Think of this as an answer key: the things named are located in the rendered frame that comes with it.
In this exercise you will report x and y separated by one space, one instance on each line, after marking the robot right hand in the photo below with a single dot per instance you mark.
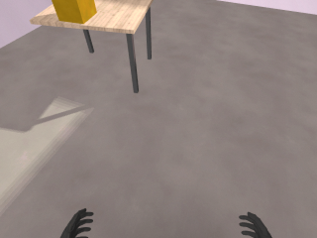
257 226

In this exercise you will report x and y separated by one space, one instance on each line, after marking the table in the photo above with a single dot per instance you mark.
117 16

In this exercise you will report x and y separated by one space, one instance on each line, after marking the carton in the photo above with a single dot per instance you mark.
74 11

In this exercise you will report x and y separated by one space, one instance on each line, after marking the robot left hand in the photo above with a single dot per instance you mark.
71 230

